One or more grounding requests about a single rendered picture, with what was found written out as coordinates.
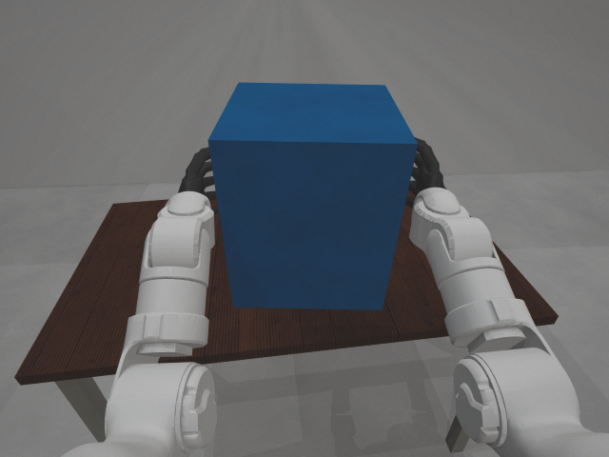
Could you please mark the robot right hand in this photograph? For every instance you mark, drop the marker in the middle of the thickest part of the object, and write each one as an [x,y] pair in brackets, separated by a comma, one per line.
[427,174]

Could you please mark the left robot upper arm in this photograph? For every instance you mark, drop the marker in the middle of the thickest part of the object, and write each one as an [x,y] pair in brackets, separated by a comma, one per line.
[157,410]

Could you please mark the robot left hand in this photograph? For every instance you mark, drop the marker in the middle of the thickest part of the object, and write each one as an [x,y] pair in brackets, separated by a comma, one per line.
[195,180]

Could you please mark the robot left forearm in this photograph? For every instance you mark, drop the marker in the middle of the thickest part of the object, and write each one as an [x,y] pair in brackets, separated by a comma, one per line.
[170,314]

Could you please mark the right robot upper arm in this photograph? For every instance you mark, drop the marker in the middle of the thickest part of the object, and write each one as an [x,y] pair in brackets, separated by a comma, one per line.
[520,403]

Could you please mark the table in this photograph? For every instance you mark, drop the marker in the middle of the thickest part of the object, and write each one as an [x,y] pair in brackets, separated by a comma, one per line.
[85,333]

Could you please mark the robot right forearm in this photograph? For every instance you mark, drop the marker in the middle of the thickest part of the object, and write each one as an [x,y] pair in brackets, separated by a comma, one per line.
[483,314]

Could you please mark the carton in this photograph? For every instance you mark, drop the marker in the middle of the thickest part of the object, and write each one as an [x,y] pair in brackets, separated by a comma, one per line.
[311,182]

